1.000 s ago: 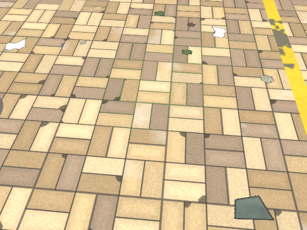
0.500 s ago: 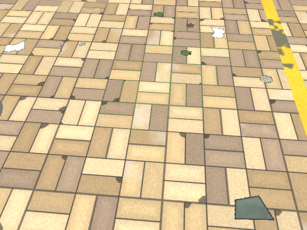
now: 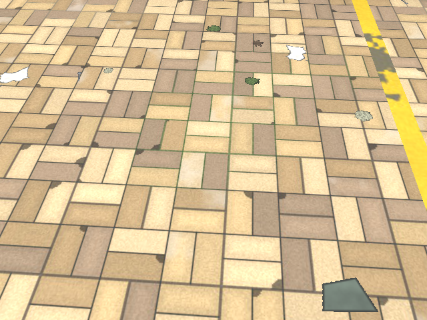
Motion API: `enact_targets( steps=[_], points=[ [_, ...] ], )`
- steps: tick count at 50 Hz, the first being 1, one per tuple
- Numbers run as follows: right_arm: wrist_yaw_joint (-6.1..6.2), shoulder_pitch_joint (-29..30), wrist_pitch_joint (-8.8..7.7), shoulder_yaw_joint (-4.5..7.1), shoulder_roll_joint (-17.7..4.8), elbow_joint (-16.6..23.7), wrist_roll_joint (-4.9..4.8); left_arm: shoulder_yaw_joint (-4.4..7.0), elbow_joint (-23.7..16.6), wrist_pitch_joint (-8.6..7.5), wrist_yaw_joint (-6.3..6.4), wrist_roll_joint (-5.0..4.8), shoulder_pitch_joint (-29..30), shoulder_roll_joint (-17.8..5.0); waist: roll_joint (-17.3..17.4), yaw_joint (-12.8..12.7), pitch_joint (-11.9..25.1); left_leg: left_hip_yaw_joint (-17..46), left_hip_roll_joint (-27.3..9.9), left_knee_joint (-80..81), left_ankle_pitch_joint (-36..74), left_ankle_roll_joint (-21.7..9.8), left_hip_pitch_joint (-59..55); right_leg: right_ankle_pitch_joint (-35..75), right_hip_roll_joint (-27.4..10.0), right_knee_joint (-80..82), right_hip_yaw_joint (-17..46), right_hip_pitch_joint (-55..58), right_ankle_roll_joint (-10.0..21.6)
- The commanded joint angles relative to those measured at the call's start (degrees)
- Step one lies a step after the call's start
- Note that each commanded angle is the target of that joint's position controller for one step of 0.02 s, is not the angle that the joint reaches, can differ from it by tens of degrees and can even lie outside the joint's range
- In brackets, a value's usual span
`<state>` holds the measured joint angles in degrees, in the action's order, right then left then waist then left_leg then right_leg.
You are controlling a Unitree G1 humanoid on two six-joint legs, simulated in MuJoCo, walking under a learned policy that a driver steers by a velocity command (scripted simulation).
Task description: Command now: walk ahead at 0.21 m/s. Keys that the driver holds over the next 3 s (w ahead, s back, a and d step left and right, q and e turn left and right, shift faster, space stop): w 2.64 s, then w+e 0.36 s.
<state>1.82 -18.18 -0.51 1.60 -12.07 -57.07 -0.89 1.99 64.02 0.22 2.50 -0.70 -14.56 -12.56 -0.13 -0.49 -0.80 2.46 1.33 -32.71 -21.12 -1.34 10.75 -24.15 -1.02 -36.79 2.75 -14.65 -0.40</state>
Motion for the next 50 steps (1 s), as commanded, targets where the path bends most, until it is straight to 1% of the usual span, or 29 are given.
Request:
enact_targets(
  steps=[1,3,5,6,7,8,9,10,11,13,15,19,22,25,27,28,29,30,31,32,33,34,35,36,37,40,43,46,50],
  points=[
    [0.17,-4.21,-1.58,2.85,-11.83,1.60,-0.68,0.24,-4.99,-3.09,-0.75,-0.70,4.01,-3.00,11.51,2.08,-10.76,26.41,-17.06,23.23,-29.79,-12.25,8.22,-2.83,1.01,-10.10,-3.96,-11.56,2.61],
    [-0.13,-0.18,-2.49,2.56,-10.60,3.01,-0.72,0.22,-5.25,-4.76,-1.66,-1.17,2.06,-2.86,10.50,-0.30,-10.72,23.77,-17.09,21.24,-20.78,-11.36,7.81,-4.84,-0.76,-4.76,-3.07,-9.87,5.02],
    [-0.29,4.80,-2.14,2.27,-9.46,4.71,-1.24,1.08,-1.31,-5.43,-2.15,-0.86,-7.66,-3.55,6.63,-4.91,-6.98,11.99,-9.63,13.02,-10.58,-6.49,14.70,5.07,1.92,9.59,-5.08,9.02,5.19],
    [-0.39,6.16,-2.39,1.58,-6.85,5.68,-0.67,2.12,0.96,-5.37,-2.29,-0.27,-15.04,-6.18,-1.23,-7.01,-3.71,4.64,-4.55,-0.87,-3.38,-3.41,20.29,4.74,-3.25,13.33,4.15,17.95,5.76],
    [-0.22,6.89,-3.41,1.06,-4.41,8.25,-0.64,3.84,1.73,-5.70,-2.93,-0.32,-22.42,-13.84,-16.97,-8.20,-0.76,-3.30,2.69,-19.54,-5.64,-0.04,30.28,-0.99,-16.56,23.86,28.81,24.55,12.68],
    [-0.18,7.03,-4.41,1.52,-5.84,8.71,-1.83,2.76,0.98,-6.48,-3.42,1.14,-20.57,-12.11,-14.54,-6.16,-2.00,2.13,1.56,-30.77,-11.64,-0.64,35.36,-3.80,-22.14,27.48,40.69,22.24,17.04],
    [-0.61,6.23,-5.04,1.64,-6.50,8.12,-2.34,1.70,-0.68,-7.10,-3.35,0.82,-15.65,-8.43,-8.69,-3.68,-5.98,4.28,-1.69,-35.59,-6.85,-2.14,39.37,-2.38,-21.39,26.59,35.53,20.91,16.21],
    [-1.02,5.16,-5.35,1.70,-6.44,6.97,-1.87,1.15,-2.00,-7.34,-3.47,0.50,-12.66,-6.68,-5.99,-2.46,-6.47,3.18,-3.94,-35.60,-1.20,-3.19,39.55,1.21,-18.38,26.09,27.72,20.05,13.90],
    [-1.09,5.62,-5.55,2.11,-6.90,6.59,-1.09,0.85,-2.83,-7.31,-3.70,0.35,-10.53,-6.37,-4.22,-1.63,-6.21,2.45,-5.56,-32.81,3.75,-3.67,38.92,6.39,-16.32,26.44,22.22,19.29,11.87],
    [-1.71,7.67,-5.31,2.71,-7.17,6.84,-0.03,-0.06,-2.72,-6.66,-3.54,0.48,-11.85,-3.97,-6.08,-1.92,-4.34,0.12,-6.73,-27.87,9.55,-3.06,34.35,21.29,-12.10,26.91,12.62,18.38,9.20],
    [-2.19,9.74,-4.66,2.41,-5.10,7.62,-0.04,-0.21,-2.28,-6.02,-2.77,0.83,-14.41,-4.59,-6.14,-2.22,-3.24,-2.01,-6.22,-24.53,12.70,-1.53,33.85,30.76,-10.73,26.87,8.00,18.97,9.48],
    [-2.52,20.50,-4.58,1.11,-2.83,11.89,-0.36,-0.08,-3.12,-5.08,-1.31,0.80,-14.70,-6.83,-4.75,-3.75,-5.73,-4.19,-4.68,-9.80,20.14,0.43,30.40,31.03,-9.42,29.73,3.70,13.73,9.39],
    [-3.38,25.21,-4.90,0.69,-3.38,13.61,-0.81,0.32,-2.83,-5.00,-1.05,0.35,-16.57,-7.93,-5.24,-4.47,-7.29,-5.42,-3.35,-3.11,23.21,0.39,26.22,28.75,-10.22,30.86,2.57,12.33,9.98],
    [-4.52,27.44,-5.44,0.79,-4.67,15.07,-0.91,0.73,-2.44,-4.98,-1.30,-0.16,-16.96,-8.03,-5.34,-3.31,-8.20,-4.61,-3.22,0.82,21.28,-1.90,25.57,32.81,-12.84,28.78,2.38,17.03,9.83],
    [-4.82,24.04,-5.77,1.73,-6.93,14.69,-0.79,1.35,-3.08,-4.64,-1.38,-0.04,-15.21,-9.44,-6.52,-0.12,-4.52,-5.63,-1.13,2.01,17.97,-3.97,18.96,49.10,-13.51,22.39,1.25,20.30,8.64],
    [-4.65,18.35,-5.80,2.69,-8.66,13.19,-0.74,1.62,-3.52,-4.25,-1.38,0.21,-14.15,-10.07,-7.56,3.12,-0.23,-6.90,0.84,1.79,17.03,-5.27,10.94,60.02,-12.84,15.40,0.27,20.37,7.89],
    [-4.27,8.18,-5.64,4.03,-10.87,10.09,-1.00,1.55,-4.26,-3.84,-1.46,0.57,-12.86,-9.93,-7.41,8.04,5.75,-6.83,1.51,2.57,18.34,-7.15,-2.24,64.18,-10.53,4.17,-1.22,16.60,6.50],
    [-3.58,-3.02,-5.32,5.10,-14.57,7.55,-0.34,0.84,-5.89,-3.88,-1.61,1.48,-12.25,-8.48,-1.92,11.66,13.92,5.48,-8.74,1.16,17.02,-10.78,-21.38,47.35,-7.45,-13.61,-2.33,2.73,5.05],
    [-3.96,-6.85,-5.20,5.41,-17.81,6.03,0.51,-1.67,-5.82,-5.23,-2.57,0.95,-20.98,1.37,14.92,6.36,24.79,36.53,-24.09,9.63,2.93,-21.47,-38.93,-2.80,4.55,-35.15,-0.49,-17.71,1.82],
    [-4.00,-5.26,-5.33,3.98,-12.03,5.61,0.01,-0.22,-5.66,-7.09,-2.97,-0.89,-16.51,-4.75,10.49,8.18,20.76,42.18,-22.78,16.65,-4.16,-19.74,-34.86,-7.70,2.81,-41.80,6.57,-24.09,3.36],
    [-3.79,1.31,-5.73,3.22,-9.86,6.39,-0.16,0.83,-8.55,-8.02,-2.93,-2.48,-9.22,-8.04,9.09,6.49,9.22,32.51,-20.89,18.25,-0.97,-16.66,-25.01,-2.94,-0.18,-42.03,4.35,-28.40,4.32],
    [-3.80,6.61,-6.13,2.68,-8.35,7.38,0.04,0.86,-9.62,-8.33,-2.35,-2.25,-5.76,-8.04,2.83,4.33,5.25,24.89,-18.98,19.83,6.96,-14.91,-15.17,2.89,-3.44,-39.27,3.35,-25.25,4.52],
    [-4.11,9.23,-6.47,2.24,-6.89,7.65,0.68,1.42,-9.61,-7.98,-1.80,-1.35,-4.68,-7.68,0.83,2.32,2.69,18.95,-16.67,20.97,13.98,-13.68,-7.79,5.90,-5.21,-35.78,2.56,-22.06,4.21],
    [-4.22,10.04,-6.64,1.75,-5.51,7.25,1.21,1.64,-9.61,-7.25,-1.60,-0.89,-6.15,-6.62,2.30,0.14,2.66,14.83,-14.68,22.59,16.14,-12.88,-3.76,7.89,-6.77,-33.62,3.00,-18.29,4.04],
    [-4.36,9.66,-6.65,1.63,-5.11,6.61,1.13,1.61,-9.60,-6.54,-1.51,-0.75,-7.25,-5.18,3.17,-0.77,2.40,12.92,-13.93,23.93,16.92,-12.96,-1.50,8.28,-7.14,-31.59,2.69,-16.51,3.77],
    [-3.61,6.55,-6.81,2.04,-7.83,4.67,0.88,1.91,-11.50,-5.23,-1.21,-0.22,-4.04,-4.78,3.03,-1.24,-0.81,8.34,-13.28,27.10,18.73,-13.81,2.41,11.67,-8.25,-25.02,0.98,-19.30,2.08],
    [-2.34,2.88,-6.22,2.27,-9.23,3.42,0.73,1.99,-14.63,-5.26,-1.50,0.44,3.88,-5.12,2.41,0.68,-2.70,5.91,-12.47,28.02,19.69,-12.93,0.46,21.54,-8.24,-14.01,0.22,-24.29,0.64],
    [-1.84,-0.25,-5.79,2.30,-10.19,2.51,0.32,1.43,-16.59,-5.72,-2.26,0.24,10.64,-4.13,2.63,2.83,-3.18,2.21,-10.57,27.59,20.98,-10.84,-0.31,30.17,-5.87,-2.26,-2.03,-21.23,0.59],
    [-1.69,-5.23,-5.07,2.43,-11.01,0.32,-0.24,0.90,-19.44,-5.96,-3.42,-0.43,17.78,-4.48,2.82,5.15,-4.42,2.34,-13.08,25.35,20.48,-10.45,-7.37,29.46,-4.26,4.34,-2.62,-21.83,0.88]
  ],
)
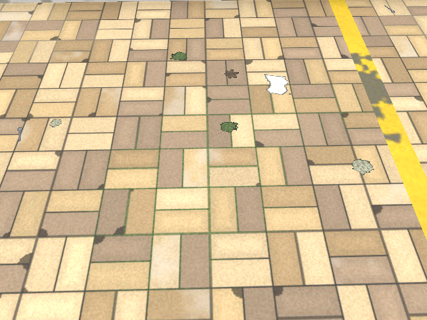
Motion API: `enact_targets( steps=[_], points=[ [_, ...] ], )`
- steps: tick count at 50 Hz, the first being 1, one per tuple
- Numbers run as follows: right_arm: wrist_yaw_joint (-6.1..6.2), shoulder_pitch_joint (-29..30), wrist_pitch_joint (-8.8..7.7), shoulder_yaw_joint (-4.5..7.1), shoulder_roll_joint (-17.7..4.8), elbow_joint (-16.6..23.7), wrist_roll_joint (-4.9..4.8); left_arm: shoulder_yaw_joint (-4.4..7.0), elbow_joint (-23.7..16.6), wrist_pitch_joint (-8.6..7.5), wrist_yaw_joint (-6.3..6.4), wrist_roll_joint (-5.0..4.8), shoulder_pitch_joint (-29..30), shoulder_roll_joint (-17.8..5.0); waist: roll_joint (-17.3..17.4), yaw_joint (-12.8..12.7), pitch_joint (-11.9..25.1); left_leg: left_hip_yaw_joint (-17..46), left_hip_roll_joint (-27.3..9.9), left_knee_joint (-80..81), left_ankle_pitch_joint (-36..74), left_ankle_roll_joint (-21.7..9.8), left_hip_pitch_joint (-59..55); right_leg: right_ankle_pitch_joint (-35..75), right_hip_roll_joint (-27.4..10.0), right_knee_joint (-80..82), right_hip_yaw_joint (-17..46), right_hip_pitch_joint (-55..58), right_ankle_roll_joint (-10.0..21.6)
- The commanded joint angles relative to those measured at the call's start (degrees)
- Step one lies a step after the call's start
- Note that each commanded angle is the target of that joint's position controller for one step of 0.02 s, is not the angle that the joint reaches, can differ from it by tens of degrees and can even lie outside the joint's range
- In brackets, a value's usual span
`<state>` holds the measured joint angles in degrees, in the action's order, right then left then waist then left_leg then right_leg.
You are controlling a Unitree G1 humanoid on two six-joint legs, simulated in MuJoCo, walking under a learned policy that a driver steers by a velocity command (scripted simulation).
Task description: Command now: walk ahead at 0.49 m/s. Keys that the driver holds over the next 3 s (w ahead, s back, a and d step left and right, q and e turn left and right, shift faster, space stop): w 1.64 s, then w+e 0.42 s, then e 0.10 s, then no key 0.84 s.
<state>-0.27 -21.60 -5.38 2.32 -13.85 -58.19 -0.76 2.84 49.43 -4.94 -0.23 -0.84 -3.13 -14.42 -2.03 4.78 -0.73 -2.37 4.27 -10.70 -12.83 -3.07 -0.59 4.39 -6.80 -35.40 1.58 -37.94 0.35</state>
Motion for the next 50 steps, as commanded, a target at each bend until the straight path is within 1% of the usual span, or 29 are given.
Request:
enact_targets(
  steps=[1,4,5,6,7,8,9,10,11,12,13,15,18,20,24,29,32,33,34,35,36,37,38,39,40,42,44,46,50],
  points=[
    [0.55,-2.46,0.18,1.85,-9.42,1.06,-0.39,0.02,-5.67,-0.96,-1.04,-0.37,7.59,-2.97,4.55,-0.06,-4.66,7.59,-17.21,2.08,12.96,-8.42,1.23,-0.89,1.65,4.12,-1.12,0.56,0.67],
    [0.86,-1.62,1.13,2.42,-10.61,1.00,-0.42,0.64,-6.44,-1.48,-1.80,-0.48,5.57,-5.21,6.17,-2.69,-2.68,8.10,-19.32,-3.28,21.95,-6.79,-3.64,-7.61,3.19,6.73,-1.73,5.14,2.95],
    [0.86,-0.27,1.45,2.49,-10.96,1.38,-0.33,1.42,-5.44,-1.61,-1.77,-0.43,1.06,-6.72,6.85,-5.53,0.14,6.83,-18.25,-8.67,31.66,-5.86,-3.47,-8.74,5.01,7.67,-3.35,12.10,4.10],
    [0.83,0.26,1.75,2.00,-9.73,1.82,0.04,2.91,-2.51,-1.59,-1.44,-0.40,-8.51,-9.34,6.13,-9.83,6.00,4.52,-15.12,-19.49,37.46,-4.39,-0.51,-7.95,6.22,8.03,-4.25,24.90,5.92],
    [0.86,-0.23,1.68,0.94,-7.64,3.46,1.14,4.18,-0.23,-1.46,-0.89,0.32,-19.85,-13.82,0.44,-13.31,15.14,1.72,-11.44,-37.62,24.33,-2.35,11.29,-6.34,-3.74,6.07,6.88,43.27,9.79],
    [0.25,-7.60,0.37,-1.25,0.36,3.49,0.73,4.82,1.24,-1.05,-1.28,0.77,-23.18,-17.33,-15.15,-9.28,22.02,1.84,-0.48,-57.00,-14.01,1.29,34.32,-18.12,-16.04,13.34,34.68,61.47,18.77],
    [-0.01,-4.93,-0.99,-0.05,-5.63,2.73,-0.63,3.19,0.71,-1.13,-1.43,0.44,-22.40,-11.42,-10.09,-11.01,20.96,9.78,-2.83,-64.49,-19.79,0.34,40.67,-23.36,-15.43,17.57,39.59,60.60,17.66],
    [-0.22,0.56,-1.84,0.87,-9.01,4.51,-1.90,2.35,-0.33,-1.27,-1.26,0.36,-17.21,-8.98,-7.13,-10.19,12.40,8.95,-5.76,-65.54,-15.16,-0.61,44.19,-19.98,-13.68,18.35,30.63,53.17,15.10],
    [0.11,3.79,-2.07,0.90,-8.93,5.14,-1.77,1.87,-1.43,-1.34,-1.25,0.60,-12.55,-7.82,-2.17,-8.47,8.03,7.34,-8.81,-63.25,-9.68,-0.61,42.16,-13.19,-11.50,19.75,23.47,44.74,13.89],
    [0.44,5.56,-1.83,1.25,-8.39,5.43,-0.86,1.58,-1.78,-1.45,-1.46,1.03,-9.81,-6.63,-0.18,-6.94,4.79,6.79,-10.58,-59.72,-6.38,-0.27,39.90,-7.96,-9.50,21.48,18.72,37.88,13.26],
    [0.50,4.77,-1.10,1.46,-7.57,5.27,-0.49,1.09,-1.72,-1.62,-1.60,1.47,-8.72,-5.19,-0.87,-5.08,4.00,7.12,-12.05,-57.44,-4.22,-0.19,36.50,-5.50,-7.71,23.25,15.14,33.96,12.60],
    [0.56,3.51,0.30,1.25,-5.03,5.02,-0.32,1.14,-0.78,-1.94,-1.77,1.20,-9.65,-5.23,-1.55,-3.73,3.07,6.51,-12.63,-54.06,-2.67,0.46,34.09,-3.06,-6.47,25.93,11.65,30.45,13.15],
    [0.78,8.35,1.14,1.41,-4.93,6.89,0.30,1.75,0.65,-1.93,-0.92,1.05,-12.25,-7.45,-0.60,-4.01,0.22,5.92,-13.21,-46.70,3.35,2.03,38.85,-0.92,-6.19,28.44,8.21,29.75,13.69],
    [0.64,12.46,1.05,1.45,-4.74,8.26,0.56,1.76,1.40,-1.48,-0.28,0.92,-14.02,-7.67,-0.58,-4.96,-0.79,5.60,-13.02,-40.10,9.43,2.73,41.00,-1.02,-5.43,29.14,6.19,30.76,12.91],
    [-0.02,20.35,0.47,0.90,-3.56,10.41,0.24,1.77,2.88,-1.04,0.36,0.39,-17.44,-8.31,-1.03,-7.39,-2.46,3.36,-10.75,-27.25,18.72,2.77,38.43,-2.82,-3.58,29.75,2.24,31.58,10.96],
    [-1.47,27.55,-0.19,0.50,-3.97,13.40,-0.39,2.12,5.50,0.15,0.65,-0.03,-21.81,-8.81,-1.24,-9.12,-4.52,3.07,-9.32,-20.32,15.47,1.32,40.13,-1.33,-7.03,26.48,2.51,40.29,10.65],
    [-2.27,25.64,-0.76,1.08,-5.83,13.69,-0.51,2.64,5.68,0.97,1.03,-0.22,-20.62,-9.86,-2.55,-6.72,-2.68,2.07,-7.71,-18.03,9.57,-0.80,34.97,7.55,-8.65,21.68,2.72,43.93,9.28],
    [-2.23,21.77,-0.88,1.78,-7.14,12.75,-0.44,2.76,5.36,1.23,1.07,-0.20,-19.33,-10.36,-3.37,-4.29,-0.16,0.43,-5.87,-17.35,8.46,-1.78,28.48,16.71,-7.88,17.22,1.79,43.66,8.51],
    [-1.95,13.30,-0.86,3.11,-9.29,10.00,-0.32,2.40,5.05,1.57,1.09,-0.01,-18.52,-9.49,-2.76,-0.21,4.80,-0.95,-4.14,-16.43,9.44,-3.31,16.95,23.03,-5.09,7.76,-0.35,41.30,7.13],
    [-1.41,2.49,-0.78,4.44,-13.03,7.32,0.31,1.53,3.80,1.56,1.16,0.71,-18.57,-7.82,0.71,3.55,12.70,6.46,-10.89,-18.91,11.19,-6.57,-0.63,13.93,-2.00,-7.53,-2.63,30.76,5.17],
    [-1.24,-3.98,-0.23,5.73,-17.87,5.74,0.77,-0.44,3.32,0.37,0.51,0.85,-25.18,-1.12,14.45,1.48,20.68,32.77,-24.76,-14.88,0.61,-15.75,-22.42,-15.13,8.30,-30.10,-4.20,6.33,0.60],
    [-1.35,-3.49,-0.15,4.14,-13.28,5.90,0.25,-0.02,3.91,-1.09,0.29,0.11,-23.16,-3.57,14.34,2.36,22.11,43.61,-26.34,-7.48,-4.08,-15.68,-22.84,-37.33,9.07,-38.11,4.49,-0.93,1.33],
    [-1.30,1.54,-0.30,3.27,-10.75,6.57,-0.05,1.24,2.22,-1.95,0.03,-1.58,-18.26,-7.89,11.87,1.38,13.49,35.61,-24.71,-6.43,-5.25,-12.89,-15.61,-34.39,5.71,-41.00,4.90,-5.87,2.41],
    [-1.27,6.59,-0.35,2.70,-9.00,7.90,0.13,1.28,1.35,-2.18,0.29,-1.81,-14.92,-8.24,7.84,-0.39,8.20,28.20,-22.68,-4.98,-1.89,-11.21,-6.69,-28.85,2.41,-38.84,3.04,-4.97,2.83],
    [-1.50,10.04,-0.47,2.20,-7.23,8.35,0.61,1.62,1.08,-1.94,0.71,-1.00,-13.07,-7.84,5.36,-2.06,4.16,22.96,-20.50,-2.75,1.96,-10.39,1.51,-24.82,0.40,-35.12,2.18,-2.64,2.62],
    [-1.77,12.06,-0.88,1.69,-5.50,8.08,1.30,1.81,1.66,-0.37,1.07,-0.31,-15.32,-5.58,7.45,-5.19,2.47,17.05,-17.49,0.81,5.66,-9.51,9.85,-20.78,-1.84,-30.51,2.51,4.08,2.25],
    [-1.49,10.57,-1.21,2.01,-6.79,7.06,1.11,1.73,1.44,0.60,1.18,-0.06,-15.27,-4.18,6.89,-5.89,1.26,13.61,-16.84,3.03,9.40,-10.52,12.36,-18.17,-2.29,-27.43,1.78,4.15,1.27],
    [-0.71,8.53,-1.23,2.36,-8.33,6.11,1.06,1.96,-0.11,0.82,1.35,0.36,-11.27,-4.66,5.51,-5.29,-0.28,11.79,-16.89,4.21,12.55,-10.95,11.38,-12.97,-2.60,-21.74,1.66,0.21,0.07],
    [0.36,5.22,-0.62,2.28,-8.92,4.91,0.58,1.59,-2.28,0.28,0.74,0.45,-3.84,-3.43,5.29,-3.22,-1.50,7.15,-14.87,4.67,14.78,-8.88,8.94,-1.18,-1.22,-7.78,0.25,-0.58,-0.56]
  ],
)
Over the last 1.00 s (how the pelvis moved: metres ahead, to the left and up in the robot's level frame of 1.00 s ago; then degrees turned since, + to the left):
0.45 0.00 0.01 0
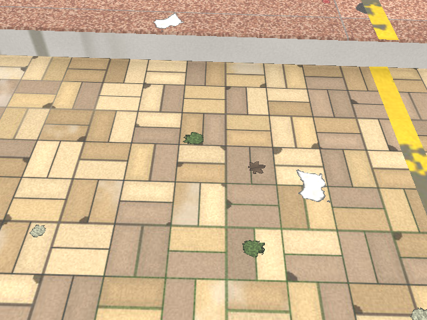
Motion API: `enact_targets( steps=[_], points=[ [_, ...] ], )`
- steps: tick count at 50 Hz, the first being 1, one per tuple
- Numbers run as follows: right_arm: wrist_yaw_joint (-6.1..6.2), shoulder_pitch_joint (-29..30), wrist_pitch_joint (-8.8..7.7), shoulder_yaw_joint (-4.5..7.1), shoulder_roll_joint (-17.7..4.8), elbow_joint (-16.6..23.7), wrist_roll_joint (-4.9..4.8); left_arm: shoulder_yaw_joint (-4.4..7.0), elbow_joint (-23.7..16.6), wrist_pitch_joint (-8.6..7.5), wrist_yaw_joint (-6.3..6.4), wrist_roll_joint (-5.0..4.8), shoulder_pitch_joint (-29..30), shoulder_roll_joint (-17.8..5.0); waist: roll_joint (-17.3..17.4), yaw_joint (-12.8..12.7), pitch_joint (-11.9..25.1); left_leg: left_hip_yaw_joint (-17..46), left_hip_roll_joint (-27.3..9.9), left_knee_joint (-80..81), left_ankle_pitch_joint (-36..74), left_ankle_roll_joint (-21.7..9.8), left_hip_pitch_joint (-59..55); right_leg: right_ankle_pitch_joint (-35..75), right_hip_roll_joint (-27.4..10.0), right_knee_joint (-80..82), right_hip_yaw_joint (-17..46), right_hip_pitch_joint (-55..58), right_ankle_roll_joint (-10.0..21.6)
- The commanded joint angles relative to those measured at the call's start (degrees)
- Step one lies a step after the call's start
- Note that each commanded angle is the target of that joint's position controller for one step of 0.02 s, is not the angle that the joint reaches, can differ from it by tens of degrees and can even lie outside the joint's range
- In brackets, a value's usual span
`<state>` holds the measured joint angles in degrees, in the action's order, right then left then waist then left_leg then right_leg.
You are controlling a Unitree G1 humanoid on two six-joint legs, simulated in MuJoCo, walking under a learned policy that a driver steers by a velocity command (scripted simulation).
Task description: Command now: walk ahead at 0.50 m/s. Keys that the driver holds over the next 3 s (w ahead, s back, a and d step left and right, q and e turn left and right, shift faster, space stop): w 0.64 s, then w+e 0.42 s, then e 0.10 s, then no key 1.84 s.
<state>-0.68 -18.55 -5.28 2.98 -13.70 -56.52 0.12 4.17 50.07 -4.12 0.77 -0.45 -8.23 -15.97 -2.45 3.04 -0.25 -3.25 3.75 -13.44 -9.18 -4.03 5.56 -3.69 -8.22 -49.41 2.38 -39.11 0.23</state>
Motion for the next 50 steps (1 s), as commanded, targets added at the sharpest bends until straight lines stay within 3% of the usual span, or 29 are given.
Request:
enact_targets(
  steps=[1,5,8,10,11,12,13,14,15,16,17,18,20,22,25,29,34,37,38,39,40,41,42,43,44,45,46,48,50],
  points=[
    [0.88,1.13,-0.63,1.62,-9.30,2.86,-0.49,0.02,-3.48,-0.67,-0.48,-0.04,3.41,-1.46,5.71,-0.74,-2.43,7.22,-14.04,7.55,10.62,-7.54,2.38,8.85,0.89,9.43,-1.26,1.38,-0.39],
    [1.02,-3.43,0.15,1.79,-9.90,0.75,-1.00,-0.58,-5.81,-1.02,-1.64,-0.61,10.29,-1.35,5.45,1.65,-4.42,6.98,-16.06,5.94,9.62,-7.46,-3.65,8.69,2.56,16.61,-2.25,0.79,0.12],
    [1.33,-4.43,1.09,2.24,-10.56,-0.22,-1.22,-0.58,-7.43,-1.54,-2.72,-0.77,12.21,-2.35,6.06,1.00,-4.69,7.86,-18.91,2.29,13.68,-6.66,-9.42,3.24,3.24,19.52,-1.93,0.48,1.98],
    [1.50,-2.85,1.61,2.59,-11.42,0.05,-1.28,0.12,-6.84,-1.82,-3.00,-0.78,8.42,-4.24,7.29,-1.85,-2.20,7.44,-19.16,-2.45,24.21,-5.39,-10.76,-0.65,5.22,20.78,-3.42,7.45,3.63],
    [1.52,-1.34,1.92,2.54,-11.39,0.42,-1.34,1.07,-5.12,-1.88,-2.86,-0.60,2.37,-5.77,7.32,-5.42,1.48,5.63,-17.33,-9.44,33.34,-4.27,-9.75,-0.28,7.22,22.14,-5.26,16.40,4.93],
    [1.51,-1.19,2.07,1.91,-9.78,0.96,-0.99,2.54,-2.05,-1.82,-2.40,-0.34,-7.51,-8.76,5.83,-9.33,8.02,3.29,-14.02,-21.24,33.72,-2.57,-4.18,1.38,6.59,21.13,-4.42,31.17,6.90],
    [1.25,-5.33,1.47,0.46,-5.42,2.30,-0.09,3.80,-0.47,-1.66,-1.96,0.75,-16.07,-13.94,-3.48,-9.54,17.19,0.26,-7.87,-42.57,15.32,0.69,15.04,-0.52,-7.21,20.21,14.49,53.54,13.42],
    [0.78,-8.53,0.08,-0.89,-1.41,1.59,-0.22,3.43,0.38,-1.42,-2.33,0.19,-18.20,-13.68,-13.70,-8.44,22.69,5.52,-0.02,-55.95,-23.75,2.26,30.00,-9.55,-14.87,29.23,36.70,63.17,18.74],
    [0.39,-3.47,-0.99,0.76,-7.89,2.21,-1.92,2.00,0.05,-1.53,-2.29,-0.23,-16.00,-9.06,-8.55,-9.35,17.23,10.27,-3.62,-61.81,-23.53,1.06,36.14,-15.18,-12.94,31.42,34.25,59.32,16.12],
    [0.29,1.24,-1.62,1.14,-9.44,3.79,-2.80,1.39,-1.10,-1.58,-2.12,-0.26,-10.66,-7.46,-5.84,-8.16,9.58,8.34,-6.67,-61.27,-17.94,0.24,38.32,-12.33,-11.35,32.83,26.29,50.81,14.04],
    [0.63,3.55,-1.69,1.26,-9.09,4.00,-2.27,0.91,-1.89,-1.62,-2.17,0.26,-6.55,-6.13,-1.63,-6.57,5.62,7.18,-9.24,-58.44,-12.68,0.28,36.08,-7.61,-9.29,34.73,20.54,42.56,13.17],
    [0.87,3.76,-1.19,1.60,-8.36,3.92,-1.63,0.47,-2.19,-1.77,-2.35,0.79,-4.14,-4.64,-1.11,-4.66,2.94,7.17,-11.01,-55.23,-9.43,0.50,33.03,-3.55,-7.29,36.68,16.08,36.27,12.54],
    [0.99,1.57,0.31,1.53,-5.81,3.26,-1.38,0.18,-1.67,-2.11,-2.58,1.01,-3.36,-3.57,-2.32,-2.36,2.26,7.22,-12.35,-51.77,-6.59,1.03,28.14,-1.03,-5.22,39.92,11.52,30.82,12.48],
    [1.24,2.79,1.18,1.55,-5.05,3.76,-1.06,0.51,-0.69,-2.43,-2.21,0.76,-4.76,-5.03,-1.79,-1.85,0.62,6.63,-12.77,-48.09,-3.63,2.09,29.67,2.32,-4.80,41.86,8.41,29.13,13.20],
    [1.23,8.74,1.25,1.73,-5.19,5.87,-0.34,0.81,0.74,-2.13,-1.22,0.68,-7.79,-6.27,-0.49,-3.05,-1.22,6.43,-12.85,-38.88,4.92,3.66,34.70,5.28,-4.44,43.14,5.66,31.04,13.01],
    [0.49,16.24,0.66,1.08,-3.66,7.97,-0.61,0.76,2.20,-1.69,-0.51,0.12,-10.84,-6.68,-0.87,-5.28,-2.75,4.20,-10.64,-25.56,14.98,3.93,32.33,4.77,-2.27,43.70,0.99,31.78,11.04],
    [-0.85,24.09,-0.03,0.55,-3.98,11.17,-1.13,1.08,5.16,-0.53,-0.23,-0.58,-16.03,-7.01,-0.54,-7.39,-5.28,4.28,-8.91,-17.56,12.51,2.97,33.25,5.45,-5.32,40.37,2.23,39.46,10.93],
    [-1.46,21.58,-0.98,1.24,-6.35,11.37,-1.24,1.73,5.16,0.30,0.18,-0.90,-14.75,-8.40,-2.04,-4.59,-3.59,4.41,-7.33,-14.49,6.90,1.61,27.23,11.08,-7.04,35.46,4.83,42.07,9.76],
    [-1.35,17.49,-1.26,1.94,-7.73,10.40,-1.20,1.85,4.73,0.54,0.21,-0.94,-13.23,-8.86,-2.66,-1.98,-1.24,3.10,-5.77,-13.49,5.61,0.86,20.50,18.15,-6.15,31.17,4.54,41.33,8.97],
    [-0.91,8.75,-1.40,3.34,-10.26,7.74,-1.04,1.37,4.28,0.71,0.16,-0.71,-12.41,-7.64,-1.87,2.05,4.27,2.25,-4.92,-13.18,6.23,-0.58,7.92,22.82,-2.89,21.79,2.66,38.22,7.41],
    [-0.28,-1.95,-1.49,4.55,-14.38,5.74,0.04,0.29,2.73,0.70,0.12,0.16,-12.34,-5.03,2.74,5.68,13.37,11.07,-13.81,-15.82,6.72,-3.92,-10.18,11.26,1.21,5.02,-0.11,27.23,5.18],
    [-0.30,-6.27,-0.93,5.54,-18.60,4.20,0.21,-1.80,2.36,-0.31,-0.23,-0.20,-20.36,2.95,18.65,2.23,21.72,36.27,-27.94,-10.41,-3.14,-12.29,-30.13,-22.77,10.90,-15.39,-2.40,4.67,1.20],
    [-0.27,-5.88,-0.84,3.91,-12.65,4.69,-0.16,-0.53,3.13,-1.19,-0.28,-1.44,-17.92,-2.79,15.79,3.92,21.75,42.10,-27.48,-5.29,-10.28,-11.56,-28.16,-30.19,8.98,-23.47,5.27,-0.70,1.55],
    [0.00,-1.13,-0.98,2.97,-9.69,5.51,-0.29,0.57,1.46,-1.54,-0.24,-2.59,-12.90,-6.32,12.98,3.40,13.07,33.43,-25.93,-4.15,-10.37,-8.71,-21.04,-26.03,6.26,-25.64,4.87,-4.65,2.26],
    [0.12,3.21,-1.09,2.42,-8.06,6.28,-0.11,0.65,0.83,-1.46,0.12,-2.51,-10.06,-6.13,9.02,1.87,8.39,26.79,-24.15,-2.56,-7.19,-7.19,-13.01,-20.93,3.34,-24.35,3.46,-3.41,2.46],
    [0.03,6.40,-1.22,1.99,-6.32,6.34,0.15,1.03,0.59,-1.08,0.40,-1.81,-8.62,-5.56,7.63,0.37,4.61,21.52,-22.29,-0.27,-3.75,-6.37,-5.77,-17.36,1.66,-21.46,3.23,-1.18,2.46],
    [0.02,8.09,-1.46,1.65,-5.27,6.22,0.69,1.34,0.78,-0.28,0.39,-1.64,-9.87,-4.47,8.96,-1.65,3.18,17.12,-20.82,1.63,-1.49,-5.64,-1.11,-14.89,0.12,-19.63,3.78,2.34,2.60],
    [0.10,9.01,-1.68,1.83,-5.16,5.68,0.71,1.27,0.46,1.26,0.16,-1.79,-10.68,-1.91,8.67,-3.19,1.21,11.76,-20.08,4.61,1.33,-5.99,3.20,-13.26,-0.80,-17.56,3.38,4.46,2.53],
    [0.58,8.52,-1.94,2.37,-6.75,5.10,0.75,1.43,-0.92,2.29,0.18,-1.46,-8.73,-1.50,7.00,-3.68,-0.56,7.71,-20.28,6.32,4.71,-6.55,4.14,-9.61,-1.15,-15.00,3.56,1.94,2.03]
  ],
)
Over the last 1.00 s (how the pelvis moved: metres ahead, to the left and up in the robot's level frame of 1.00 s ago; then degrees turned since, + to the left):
0.55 0.01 0.00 1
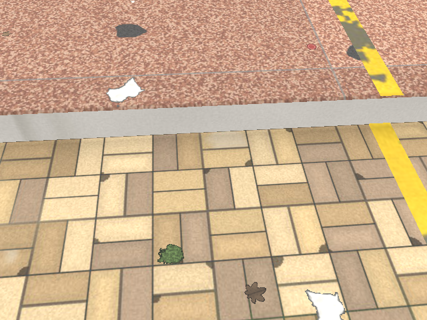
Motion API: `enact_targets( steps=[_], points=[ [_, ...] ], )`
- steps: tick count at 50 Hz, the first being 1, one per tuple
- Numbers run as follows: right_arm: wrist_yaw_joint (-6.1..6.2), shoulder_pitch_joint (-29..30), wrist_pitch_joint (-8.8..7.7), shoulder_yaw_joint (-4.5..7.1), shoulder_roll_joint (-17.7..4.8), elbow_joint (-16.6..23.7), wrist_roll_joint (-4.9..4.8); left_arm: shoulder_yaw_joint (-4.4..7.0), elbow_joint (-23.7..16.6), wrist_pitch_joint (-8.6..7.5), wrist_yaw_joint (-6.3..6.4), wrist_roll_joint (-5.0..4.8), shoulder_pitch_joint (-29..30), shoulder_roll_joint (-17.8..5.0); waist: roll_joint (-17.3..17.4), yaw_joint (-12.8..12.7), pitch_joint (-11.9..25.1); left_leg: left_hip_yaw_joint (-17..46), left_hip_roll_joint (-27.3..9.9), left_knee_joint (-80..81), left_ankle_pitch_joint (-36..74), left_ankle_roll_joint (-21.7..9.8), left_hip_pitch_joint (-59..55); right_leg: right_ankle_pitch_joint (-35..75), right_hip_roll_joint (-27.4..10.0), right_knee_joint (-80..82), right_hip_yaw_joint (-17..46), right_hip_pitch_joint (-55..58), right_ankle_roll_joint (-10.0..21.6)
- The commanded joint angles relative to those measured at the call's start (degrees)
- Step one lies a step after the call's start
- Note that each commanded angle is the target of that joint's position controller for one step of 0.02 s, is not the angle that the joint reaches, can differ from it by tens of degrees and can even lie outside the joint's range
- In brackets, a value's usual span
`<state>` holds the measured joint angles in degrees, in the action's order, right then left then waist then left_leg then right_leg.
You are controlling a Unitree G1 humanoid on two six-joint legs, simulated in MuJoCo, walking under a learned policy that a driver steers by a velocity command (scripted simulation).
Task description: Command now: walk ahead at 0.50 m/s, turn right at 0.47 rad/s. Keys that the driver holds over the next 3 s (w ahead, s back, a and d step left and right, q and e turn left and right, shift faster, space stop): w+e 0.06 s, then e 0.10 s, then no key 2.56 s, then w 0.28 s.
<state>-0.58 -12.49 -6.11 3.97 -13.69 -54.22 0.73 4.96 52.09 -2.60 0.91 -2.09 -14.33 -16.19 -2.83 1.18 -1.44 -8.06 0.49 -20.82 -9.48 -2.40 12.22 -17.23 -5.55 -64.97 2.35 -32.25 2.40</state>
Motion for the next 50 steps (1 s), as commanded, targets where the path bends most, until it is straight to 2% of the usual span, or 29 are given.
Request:
enact_targets(
  steps=[1,3,6,8,10,12,13,14,15,16,17,18,19,20,21,22,24,27,30,32,33,34,35,36,37,38,40,43,50],
  points=[
    [0.79,2.04,-1.08,1.58,-7.31,2.54,0.24,0.74,-3.59,1.01,-0.01,0.42,-1.42,-1.40,6.66,-1.78,0.01,10.61,-16.98,14.10,6.35,-8.25,-2.93,6.40,-3.84,2.65,3.91,-6.53,-0.52],
    [1.31,1.13,-0.84,1.86,-8.12,2.17,0.33,0.77,-4.58,0.93,-0.49,0.69,0.90,-1.35,6.14,-1.39,-0.67,6.76,-16.35,14.54,8.53,-7.84,-4.33,12.24,-3.47,8.17,3.63,-8.15,-1.02],
    [2.25,2.24,0.10,1.94,-9.24,2.73,0.21,0.08,-6.83,0.39,-1.69,1.45,6.65,-0.17,5.55,-0.48,-2.62,-1.38,-13.86,12.19,21.78,-6.23,-2.81,19.42,-1.60,19.95,-1.52,-3.68,-1.40],
    [2.85,0.40,1.00,2.21,-10.42,2.47,-0.35,-0.20,-8.67,0.48,-2.56,1.82,10.11,0.12,5.57,0.91,-2.10,-3.35,-14.45,9.42,27.69,-5.95,-5.18,20.41,-0.15,24.11,-4.51,-1.81,-1.39],
    [2.89,-1.48,1.96,2.46,-11.31,1.70,-1.34,-0.12,-10.08,0.81,-3.22,1.83,11.18,-0.44,6.37,1.08,-1.13,-3.09,-15.85,6.06,31.47,-5.64,-9.17,17.34,1.11,27.31,-4.92,-0.47,-0.51],
    [2.94,-0.69,2.75,2.93,-12.66,1.70,-2.31,0.55,-10.65,0.95,-3.60,2.07,9.19,-2.40,7.98,-0.94,0.71,-2.58,-16.88,0.31,39.47,-4.67,-12.33,11.80,3.45,29.58,-5.78,3.07,1.29],
    [3.01,0.36,3.07,3.06,-12.96,1.90,-2.67,1.30,-9.82,0.81,-3.70,2.14,5.26,-4.01,8.14,-3.34,2.77,-2.52,-16.36,-5.08,42.16,-3.64,-13.14,11.70,5.08,32.35,-6.32,7.70,2.48],
    [2.91,1.02,3.33,2.79,-12.20,2.04,-2.67,2.57,-7.92,0.45,-3.42,2.18,-1.13,-6.50,6.27,-6.77,6.02,-3.69,-13.71,-14.25,39.64,-1.62,-11.91,18.21,7.34,37.91,-6.86,16.52,4.01],
    [2.58,-2.01,3.11,2.10,-10.31,2.27,-1.00,3.95,-7.31,0.46,-2.22,2.53,-5.00,-11.58,-0.87,-7.40,10.82,-4.80,-10.16,-28.17,23.04,2.02,-2.82,43.20,1.47,37.49,0.68,29.73,6.36],
    [1.67,-6.53,2.50,0.06,-3.96,3.54,1.63,3.71,-8.21,0.75,-1.11,3.63,-3.42,-15.26,-14.02,-1.76,16.75,-2.32,-1.15,-49.14,-30.78,6.01,16.86,73.68,-13.47,31.47,20.09,46.66,16.35],
    [0.76,-10.57,1.90,-0.16,-5.27,1.08,0.06,1.72,-9.91,0.38,-1.56,3.43,-3.70,-11.64,-6.32,-2.56,28.50,11.39,-1.30,-56.36,-35.98,6.31,16.80,76.00,-18.97,32.70,27.32,48.71,22.54],
    [0.49,-5.88,2.23,0.53,-7.84,2.46,-3.01,1.48,-9.39,0.49,-2.16,3.15,-2.88,-9.41,-4.57,-4.00,25.21,11.89,-2.16,-57.08,-30.74,6.04,20.51,56.58,-16.68,38.17,24.16,43.75,21.83],
    [1.08,-0.68,2.83,0.65,-8.28,3.42,-3.21,1.13,-9.26,0.45,-2.15,2.07,1.13,-7.71,-1.45,-3.47,16.79,10.40,-4.60,-53.83,-26.25,5.47,24.22,40.74,-13.00,41.00,19.67,36.68,17.74],
    [1.97,1.91,3.85,0.86,-8.67,3.19,-2.08,0.24,-9.77,0.49,-1.78,1.98,5.15,-5.21,0.84,-2.63,11.67,10.83,-6.35,-49.71,-22.39,5.32,22.68,32.29,-10.78,43.56,16.48,28.29,14.73],
    [2.68,1.54,5.11,1.15,-8.83,2.72,-1.48,-0.20,-10.02,0.43,-1.60,2.61,7.89,-4.40,0.37,-0.69,9.33,11.18,-7.06,-46.56,-20.05,5.18,17.53,29.49,-9.04,45.64,13.51,20.53,13.36],
    [3.05,0.43,5.94,1.27,-8.61,2.39,-1.09,0.03,-10.02,0.37,-1.52,3.29,9.23,-5.14,-0.81,0.52,8.56,10.70,-6.53,-43.62,-17.78,5.10,13.63,27.83,-7.99,47.13,11.78,16.18,12.78],
    [3.53,-1.18,6.24,0.99,-6.80,1.57,-0.87,0.09,-9.31,0.00,-1.09,4.03,9.38,-5.27,-1.90,1.41,9.18,10.18,-5.92,-36.51,-15.90,5.02,9.64,28.84,-6.56,47.97,8.80,14.10,12.53],
    [3.63,0.55,6.37,0.46,-5.80,1.27,-0.84,-0.01,-8.27,0.24,-0.28,3.74,9.09,-5.18,-2.86,0.64,10.20,9.98,-5.50,-27.15,-11.60,5.11,6.52,22.31,-5.96,49.13,7.58,14.79,11.84],
    [3.23,2.49,6.77,0.47,-6.40,1.03,-1.00,-0.47,-7.39,1.02,0.10,3.40,9.38,-4.57,-3.65,-0.07,8.21,9.15,-4.74,-20.21,-8.30,4.80,3.61,5.76,-5.22,51.03,8.27,13.66,10.34],
    [2.76,1.54,6.59,0.29,-5.69,0.06,-0.52,-0.99,-6.65,1.46,0.11,2.76,10.11,-3.64,-3.09,1.22,6.01,7.55,-3.59,-10.91,-3.20,3.64,-0.98,-3.74,-3.59,50.34,7.75,11.53,7.84],
    [2.49,1.15,6.48,0.18,-5.79,-0.36,0.17,-1.32,-5.68,1.55,0.04,2.51,8.47,-2.77,-2.03,1.40,4.94,7.69,-3.70,-5.94,-0.05,2.67,-3.47,-7.65,-2.17,49.89,7.26,10.46,5.48],
    [2.38,0.84,6.27,0.26,-7.41,-0.29,0.87,-1.66,-4.79,1.46,-0.05,2.81,6.54,-1.82,0.23,0.70,3.99,11.40,-7.15,-3.48,2.41,1.24,-4.96,-9.30,-0.39,47.86,6.37,9.37,2.79],
    [2.51,1.44,6.15,0.73,-10.79,0.03,0.57,-1.37,-4.67,1.29,-0.17,3.25,4.73,-2.25,5.81,-2.03,2.85,13.87,-10.52,-3.37,2.78,-0.55,-2.99,-8.32,3.24,44.17,3.07,9.25,0.81],
    [2.24,2.99,5.96,0.68,-9.66,-0.99,-0.08,-1.49,-4.87,1.37,-0.02,3.08,5.05,-0.92,11.80,-3.31,2.09,14.72,-9.88,-0.67,-10.95,-1.80,5.69,-2.40,5.80,42.93,-0.89,15.37,-0.61],
    [2.00,4.64,5.38,0.00,-6.93,-0.58,0.03,-1.34,-4.74,1.50,0.16,3.13,7.38,-2.06,11.01,-2.49,0.87,14.24,-8.43,1.72,-15.89,-0.47,10.17,1.96,5.35,40.92,-0.76,20.28,-0.74],
    [2.01,5.31,4.85,-0.31,-6.24,-0.77,0.40,-1.13,-4.67,1.76,0.36,2.90,7.83,-2.36,10.62,-2.59,0.92,13.40,-7.82,2.19,-15.38,0.98,11.36,4.21,4.80,40.15,-0.49,22.28,-0.10],
    [2.00,5.04,3.98,-0.36,-6.66,-1.22,0.11,-0.95,-3.49,2.25,0.49,2.96,7.09,-2.82,8.26,-2.22,0.84,11.78,-6.39,0.43,-9.67,2.47,8.64,6.67,4.02,40.43,0.58,21.73,1.07],
    [2.37,2.08,3.85,-0.45,-6.74,-2.69,-0.47,-1.01,-2.22,1.92,0.11,2.68,7.25,-2.19,5.08,-1.00,2.37,10.76,-5.59,-2.11,-2.77,2.15,4.12,11.20,3.67,40.33,0.66,21.10,1.39],
    [2.60,1.11,4.63,-0.77,-6.10,-4.12,-0.55,-0.99,0.94,2.14,0.29,2.32,7.17,-2.19,2.88,-0.43,3.23,9.66,-4.62,-3.44,2.35,1.75,1.49,16.91,3.59,39.31,0.33,22.65,1.00]
  ],
)
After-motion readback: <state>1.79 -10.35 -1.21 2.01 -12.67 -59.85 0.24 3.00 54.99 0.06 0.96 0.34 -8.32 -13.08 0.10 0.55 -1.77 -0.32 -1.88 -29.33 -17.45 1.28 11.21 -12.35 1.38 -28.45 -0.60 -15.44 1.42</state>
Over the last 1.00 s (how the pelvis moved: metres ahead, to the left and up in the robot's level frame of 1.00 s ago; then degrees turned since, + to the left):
0.56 -0.01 -0.01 -8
